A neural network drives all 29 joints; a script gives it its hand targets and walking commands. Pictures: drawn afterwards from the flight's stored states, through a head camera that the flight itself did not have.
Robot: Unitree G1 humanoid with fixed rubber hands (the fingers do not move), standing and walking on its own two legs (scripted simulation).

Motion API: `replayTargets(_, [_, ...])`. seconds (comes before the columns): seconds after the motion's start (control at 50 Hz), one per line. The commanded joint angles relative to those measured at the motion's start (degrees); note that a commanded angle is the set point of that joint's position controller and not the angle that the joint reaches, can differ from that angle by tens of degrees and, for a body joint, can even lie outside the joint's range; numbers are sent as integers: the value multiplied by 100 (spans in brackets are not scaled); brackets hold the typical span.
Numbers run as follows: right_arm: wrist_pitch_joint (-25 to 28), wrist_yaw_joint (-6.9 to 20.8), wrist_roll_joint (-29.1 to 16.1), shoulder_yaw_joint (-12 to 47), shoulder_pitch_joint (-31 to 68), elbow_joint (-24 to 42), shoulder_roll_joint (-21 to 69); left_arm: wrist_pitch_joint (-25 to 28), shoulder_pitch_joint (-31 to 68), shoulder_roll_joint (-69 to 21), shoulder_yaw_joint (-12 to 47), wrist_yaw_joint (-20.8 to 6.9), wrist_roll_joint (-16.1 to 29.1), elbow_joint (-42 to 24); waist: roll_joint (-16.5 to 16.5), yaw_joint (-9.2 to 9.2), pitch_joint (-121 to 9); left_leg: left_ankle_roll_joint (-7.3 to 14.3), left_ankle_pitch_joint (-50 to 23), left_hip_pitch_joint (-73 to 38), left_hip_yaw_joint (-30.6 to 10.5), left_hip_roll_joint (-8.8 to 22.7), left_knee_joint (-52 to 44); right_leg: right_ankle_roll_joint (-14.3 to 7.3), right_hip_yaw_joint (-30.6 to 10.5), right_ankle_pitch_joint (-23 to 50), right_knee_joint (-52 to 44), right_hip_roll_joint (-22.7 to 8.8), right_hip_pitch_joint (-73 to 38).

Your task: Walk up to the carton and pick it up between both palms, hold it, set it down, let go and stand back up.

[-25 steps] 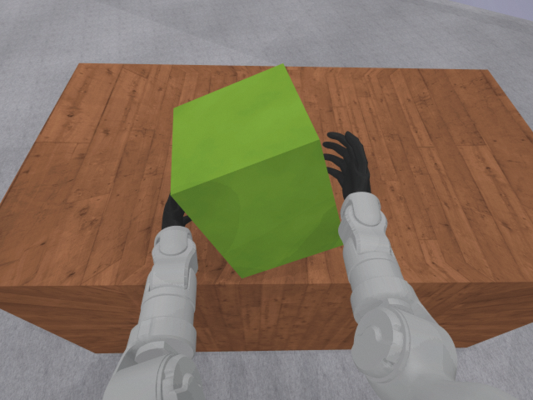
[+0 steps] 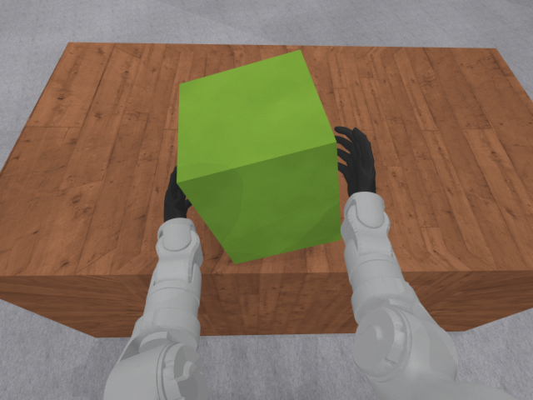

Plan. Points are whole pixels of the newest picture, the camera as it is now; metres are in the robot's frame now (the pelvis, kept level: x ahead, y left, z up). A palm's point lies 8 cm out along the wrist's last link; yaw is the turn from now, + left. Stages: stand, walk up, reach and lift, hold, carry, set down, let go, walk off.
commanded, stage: set down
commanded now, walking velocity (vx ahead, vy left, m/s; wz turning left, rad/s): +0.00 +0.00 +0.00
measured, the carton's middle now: (264, 166) +0.49 -0.01 +0.02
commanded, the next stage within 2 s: none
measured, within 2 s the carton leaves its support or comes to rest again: rests again in 1.28 s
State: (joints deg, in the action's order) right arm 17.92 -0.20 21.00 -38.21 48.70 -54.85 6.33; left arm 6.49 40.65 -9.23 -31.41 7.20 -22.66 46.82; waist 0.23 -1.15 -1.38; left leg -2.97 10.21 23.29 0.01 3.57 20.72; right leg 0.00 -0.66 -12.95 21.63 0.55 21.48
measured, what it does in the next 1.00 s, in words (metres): stands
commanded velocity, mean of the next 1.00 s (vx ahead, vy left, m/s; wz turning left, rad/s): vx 0.00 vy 0.00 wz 0.00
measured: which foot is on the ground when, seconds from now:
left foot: down 0.00-1.00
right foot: down 0.00-1.00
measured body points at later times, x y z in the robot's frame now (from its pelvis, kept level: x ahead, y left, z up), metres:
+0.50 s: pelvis +0.00 +0.00 +0.00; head +0.09 +0.00 +0.44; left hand +0.41 +0.13 +0.01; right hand +0.44 -0.15 +0.06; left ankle -0.02 +0.15 -0.74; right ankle -0.04 -0.12 -0.74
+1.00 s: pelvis +0.00 +0.00 +0.00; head +0.09 +0.00 +0.44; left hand +0.42 +0.13 +0.01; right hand +0.44 -0.15 +0.06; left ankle -0.02 +0.15 -0.74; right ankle -0.04 -0.12 -0.74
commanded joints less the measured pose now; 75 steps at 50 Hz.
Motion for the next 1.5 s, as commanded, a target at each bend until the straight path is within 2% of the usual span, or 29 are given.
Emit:
replayTargets(0.0, [-74,779,1187,1451,2061,-797,2606,519,3614,-2211,1639,-725,-154,175,-60,118,-3924,143,-3421,-2282,651,-146,518,388,726,4067,300,-74,-474])
replayTargets(0.1, [-91,804,1277,1314,1891,-948,2545,563,3679,-2245,1671,-705,-102,130,-89,29,-3995,135,-3665,-2684,613,-98,594,339,788,3585,186,-5,108])
replayTargets(0.14, [-106,826,1235,1316,1891,-893,2507,520,3451,-2234,1568,-714,-205,300,-133,129,-3840,141,-3670,-2721,629,-92,623,327,770,3416,117,-18,153])
replayTargets(0.22, [-95,820,1315,1261,1942,-797,2448,549,3514,-2229,1654,-714,-135,219,-202,13,-4040,78,-3721,-2827,605,-102,635,328,805,3478,104,4,245])
replayTargets(0.34, [-132,801,1249,1419,1658,-708,2566,546,3131,-2157,1468,-787,-301,442,18,96,-3684,180,-3410,-2186,677,-179,540,400,682,4022,287,-31,-405])
replayTargets(0.36, [-135,804,1293,1314,1755,-808,2565,615,3309,-2113,1478,-794,-291,395,-27,-3,-3789,167,-3137,-2078,707,-202,479,416,661,3997,269,-80,-502])
replayTargets(0.4, [-169,790,1265,1391,1711,-716,2600,621,3191,-2072,1335,-831,-322,606,200,42,-3533,217,-2859,-1587,787,-270,390,455,600,4319,375,-89,-1017])
replayTargets(0.42, [-149,781,1277,1369,1757,-586,2526,625,3199,-2047,1381,-842,-293,574,102,-44,-3678,176,-2843,-1677,780,-263,392,455,631,4304,375,-63,-1018])
replayTargets(0.46, [-147,797,1279,1349,1694,-708,2591,664,3160,-2105,1388,-806,-341,501,-51,89,-3697,153,-2990,-1777,725,-228,400,426,620,4089,373,-43,-847])
replayTargets(0.48, [-161,804,1276,1344,1734,-717,2597,684,3227,-2050,1314,-798,-354,494,-54,144,-3708,147,-3024,-1809,777,-226,433,433,623,4013,340,-58,-720])
replayTargets(0.54, [-226,793,1297,1231,1650,-625,2485,669,3268,-1946,1230,-829,-378,631,72,-68,-3604,174,-2556,-1280,824,-298,280,456,573,4353,426,-81,-1339])
replayTargets(0.58, [-209,810,1252,1303,1607,-561,2482,648,3149,-1874,1181,-834,-412,648,1,76,-3514,191,-2746,-1553,787,-244,316,443,602,4112,405,-59,-1035])
replayTargets(0.62, [-223,781,1288,1332,1613,-601,2554,706,3227,-1867,1157,-846,-413,558,134,30,-3596,223,-2518,-1323,820,-298,325,473,552,4156,397,-65,-1203])
replayTargets(0.68, [-278,747,1287,1097,1605,-517,2074,725,3246,-1388,901,-834,-451,806,180,-52,-3540,226,-2091,-948,865,-367,160,533,502,4446,489,-95,-1639])
replayTargets(0.74, [-322,662,1158,1017,1630,-416,1524,713,3248,-799,587,-729,-513,813,161,74,-3395,237,-2194,-1032,848,-372,152,491,433,4278,440,-59,-1655])
replayTargets(0.8, [-317,539,1059,942,1659,-313,1272,743,3297,-693,686,-612,-424,648,-2,-21,-3606,177,-2479,-1281,816,-354,213,469,493,4187,336,-6,-1346])
replayTargets(0.9, [-313,311,477,1168,1729,-457,282,726,3324,107,778,-329,-84,487,-166,94,-3845,103,-2900,-1413,788,-316,395,411,390,4193,306,42,-1103])
replayTargets(1.06, [-128,52,-253,1474,1780,-782,-292,844,3312,618,952,-52,382,670,-243,162,-4043,-13,-3165,-1260,763,-246,594,249,254,3978,289,101,-807])
replayTargets(1.12, [-18,-33,-646,1769,2011,-548,-561,962,3291,932,1003,31,625,868,-143,283,-4358,6,-2867,-829,814,-315,582,276,170,4221,422,57,-1052])
replayTargets(1.18, [10,-98,-1035,1870,2278,-612,-949,1037,3519,1186,1207,172,916,1063,-226,300,-4546,-48,-2559,-618,756,-277,558,241,165,3711,422,72,-861])
replayTargets(1.22, [18,-164,-1364,2085,2269,-818,-1107,1149,3567,1406,1256,248,1084,1077,-323,376,-4660,-96,-2764,-670,748,-266,674,222,124,3810,446,75,-805])
replayTargets(1.3, [55,-330,-1743,2449,2535,-630,-1198,1301,3875,1735,1272,321,1296,1654,89,389,-4945,122,-1864,836,827,-362,353,332,-69,4578,755,-80,-1717])
replayTargets(1.36, [130,-342,-2187,2703,2509,-780,-1748,1381,3722,1887,1479,355,1515,1578,-235,468,-5581,-102,-2898,-138,728,-262,711,318,75,4718,811,68,-1164])
replayTargets(1.38, [147,-362,-2320,2891,2424,-1011,-1795,1353,3647,1880,1478,376,1483,1809,-257,528,-5258,-100,-2860,9,737,-282,686,270,62,4795,799,53,-1147])
replayTargets(1.4, [227,-388,-2331,2835,2693,-783,-1843,1380,3800,1899,1535,366,1597,1843,-250,454,-5551,-95,-2768,170,738,-326,671,267,63,4858,851,30,-1079])
replayTargets(1.42, [300,-401,-2483,3067,2513,-612,-1945,1378,3389,1896,1548,354,1634,1786,-188,544,-5671,-137,-3114,-67,701,-302,795,278,44,5204,906,64,-1246])
replayTargets(1.44, [378,-426,-2622,3184,2333,-595,-1974,1403,3321,1901,1615,341,1728,1756,-82,476,-5704,-97,-2998,109,736,-319,720,296,25,5411,892,44,-1455])
replayTargets(1.46, [293,-410,-2632,3232,2695,-662,-1957,1460,3752,2085,1579,345,1739,2041,-30,576,-5540,1,-2539,669,738,-311,550,329,-26,5146,934,-20,-1476])
replayTargets(1.48, [352,-394,-2816,3479,2076,-632,-1948,1445,3149,2008,1566,292,1717,1829,-8,592,-5472,10,-2888,377,718,-300,537,351,-24,5613,970,1,-1774])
